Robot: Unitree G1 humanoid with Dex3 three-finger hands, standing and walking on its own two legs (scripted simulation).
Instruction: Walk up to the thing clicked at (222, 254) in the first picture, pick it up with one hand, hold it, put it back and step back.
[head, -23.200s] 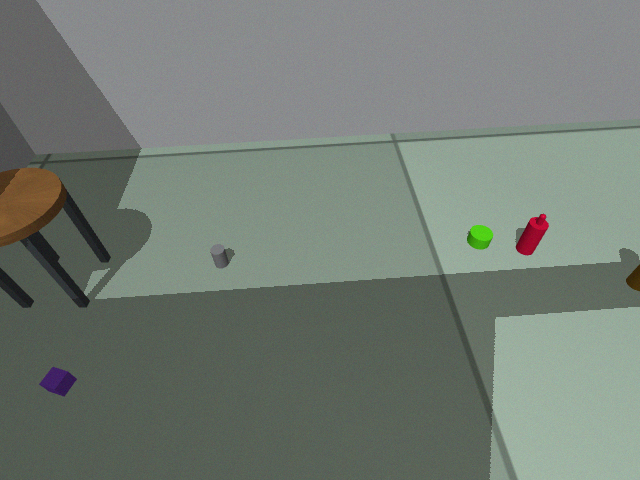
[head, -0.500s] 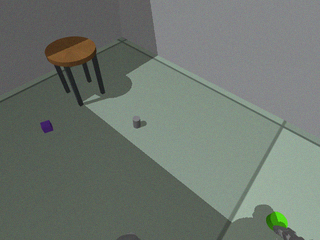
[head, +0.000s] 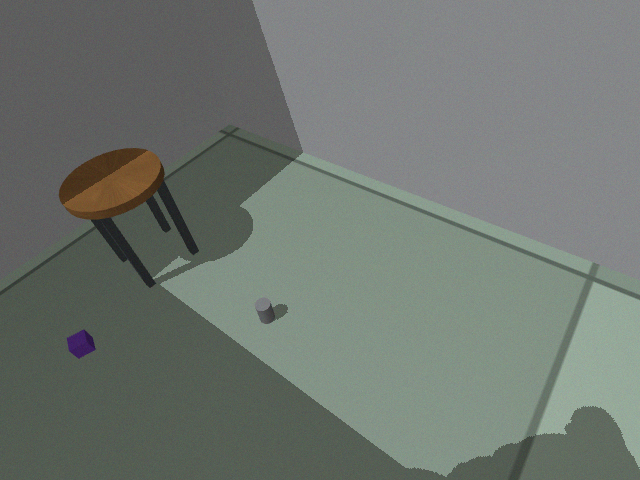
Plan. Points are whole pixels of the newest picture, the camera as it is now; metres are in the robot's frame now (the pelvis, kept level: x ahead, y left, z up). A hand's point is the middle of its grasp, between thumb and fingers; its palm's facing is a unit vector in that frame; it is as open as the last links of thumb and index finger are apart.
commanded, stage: walk up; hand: left
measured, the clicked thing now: (265, 310) +0.81 +0.29 -0.71
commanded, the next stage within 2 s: none
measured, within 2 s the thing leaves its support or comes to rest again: neither
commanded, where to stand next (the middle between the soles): +0.43 +0.04 m, yaw +1 degrees
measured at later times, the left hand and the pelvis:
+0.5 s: hand out of the picture +0.17 +0.31 -0.15, palm faces +0.04 -0.93 -0.36, open 7.4 cm; pelvis +0.18 +0.03 +0.00, yaw +3 degrees
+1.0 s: hand (170, 346) +0.36 +0.29 -0.11, palm faces +0.01 -0.89 -0.46, open 7.4 cm; pelvis +0.31 +0.00 +0.00, yaw +2 degrees
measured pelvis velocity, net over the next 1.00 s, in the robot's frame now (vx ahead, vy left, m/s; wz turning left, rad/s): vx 0.31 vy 0.00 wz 0.03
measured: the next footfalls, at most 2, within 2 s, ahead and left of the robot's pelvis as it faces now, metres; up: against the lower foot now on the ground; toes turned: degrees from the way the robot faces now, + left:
left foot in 0.42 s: +0.28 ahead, +0.16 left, +0.00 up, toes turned +7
right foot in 0.86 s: +0.43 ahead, -0.10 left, +0.00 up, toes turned +0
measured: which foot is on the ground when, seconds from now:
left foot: up 0.00-0.40, down 0.42-0.88, up 0.90-1.00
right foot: down 0.00-0.46, up 0.48-0.84, down 0.86-1.00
